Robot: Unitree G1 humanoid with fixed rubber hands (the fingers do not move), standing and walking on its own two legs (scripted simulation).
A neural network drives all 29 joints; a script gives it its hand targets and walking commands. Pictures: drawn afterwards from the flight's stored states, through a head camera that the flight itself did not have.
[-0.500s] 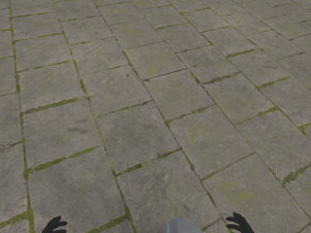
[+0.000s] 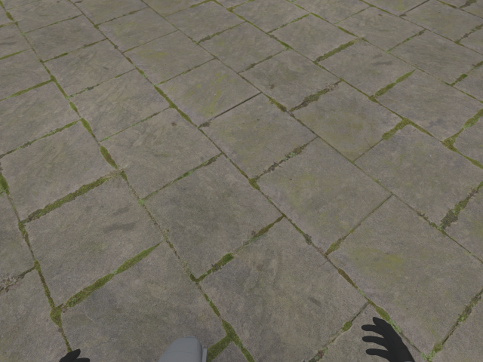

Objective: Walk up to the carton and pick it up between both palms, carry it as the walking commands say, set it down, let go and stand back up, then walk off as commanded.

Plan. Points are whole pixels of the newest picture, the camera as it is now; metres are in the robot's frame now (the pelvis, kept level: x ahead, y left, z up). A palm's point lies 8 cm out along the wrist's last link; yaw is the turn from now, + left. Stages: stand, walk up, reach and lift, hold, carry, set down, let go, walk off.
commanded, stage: walk off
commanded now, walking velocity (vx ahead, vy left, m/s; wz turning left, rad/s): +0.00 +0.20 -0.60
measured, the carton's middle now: out of the picture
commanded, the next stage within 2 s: stand in 0.56 s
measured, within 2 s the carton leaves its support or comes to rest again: neither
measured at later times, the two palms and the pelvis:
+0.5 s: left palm (83, 292) +0.22 +0.32 -0.10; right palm out of the picture -0.04 -0.13 -0.15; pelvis +0.01 +0.12 -0.01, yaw -20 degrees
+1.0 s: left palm (42, 283) +0.24 +0.42 -0.13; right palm out of the picture +0.03 -0.03 -0.09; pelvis +0.05 +0.23 +0.00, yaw -27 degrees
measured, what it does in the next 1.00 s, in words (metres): steps to the left, turning right: left foot, then right foot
